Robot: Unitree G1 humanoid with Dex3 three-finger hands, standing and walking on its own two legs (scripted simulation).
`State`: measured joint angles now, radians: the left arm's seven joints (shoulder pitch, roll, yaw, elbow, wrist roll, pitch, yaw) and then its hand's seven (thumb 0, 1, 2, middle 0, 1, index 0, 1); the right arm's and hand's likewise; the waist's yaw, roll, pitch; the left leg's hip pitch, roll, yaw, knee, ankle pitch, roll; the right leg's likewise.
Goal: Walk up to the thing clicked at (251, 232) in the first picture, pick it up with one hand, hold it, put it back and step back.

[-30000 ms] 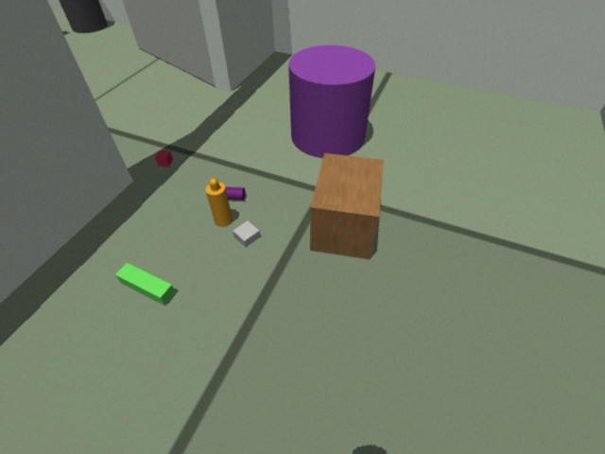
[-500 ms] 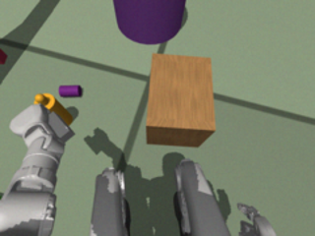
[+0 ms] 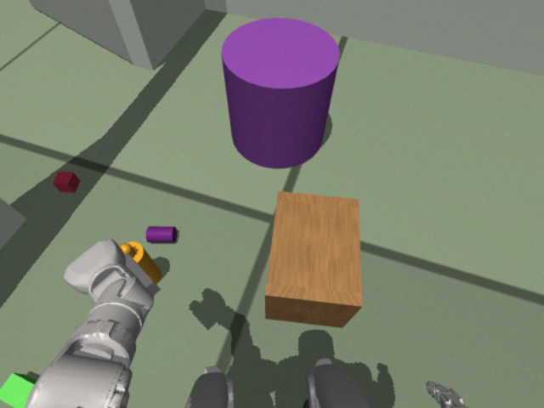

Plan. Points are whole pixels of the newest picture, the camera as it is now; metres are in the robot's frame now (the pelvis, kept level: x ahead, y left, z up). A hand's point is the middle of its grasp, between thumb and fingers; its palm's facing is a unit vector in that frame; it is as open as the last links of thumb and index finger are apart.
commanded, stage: lift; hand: left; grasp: from above
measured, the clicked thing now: (124, 287) +0.35 +0.26 -0.13
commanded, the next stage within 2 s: hold in 0.38 s
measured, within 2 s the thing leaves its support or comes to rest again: neither
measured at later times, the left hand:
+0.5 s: hand (101, 264) +0.35 +0.25 -0.01, palm faces -0.30 -0.36 -0.88, open 10.6 cm
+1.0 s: hand (95, 254) +0.35 +0.24 +0.02, palm faces -0.31 -0.33 -0.89, open 10.5 cm
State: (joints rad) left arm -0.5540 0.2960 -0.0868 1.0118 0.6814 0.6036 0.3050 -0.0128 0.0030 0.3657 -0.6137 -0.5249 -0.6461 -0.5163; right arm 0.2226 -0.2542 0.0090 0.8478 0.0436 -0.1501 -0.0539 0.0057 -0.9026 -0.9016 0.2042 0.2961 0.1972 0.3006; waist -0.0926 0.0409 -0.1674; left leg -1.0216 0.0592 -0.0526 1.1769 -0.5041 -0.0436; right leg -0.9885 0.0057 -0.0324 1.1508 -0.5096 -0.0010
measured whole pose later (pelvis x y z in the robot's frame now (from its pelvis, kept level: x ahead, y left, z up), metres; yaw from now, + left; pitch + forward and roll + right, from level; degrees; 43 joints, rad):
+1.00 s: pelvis +0.04 +0.00 +0.08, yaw +0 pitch +7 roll +0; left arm -0.50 0.22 -0.17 0.96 0.68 0.67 0.25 0.00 0.03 0.29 -0.64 -0.46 -0.69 -0.44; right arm 0.23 -0.26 0.01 0.81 0.05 -0.13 0.03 0.01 -0.90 -0.90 0.20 0.30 0.20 0.30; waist -0.03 0.03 -0.08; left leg -0.43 0.04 0.00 0.64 -0.33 -0.03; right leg -0.43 -0.02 0.00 0.65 -0.35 0.01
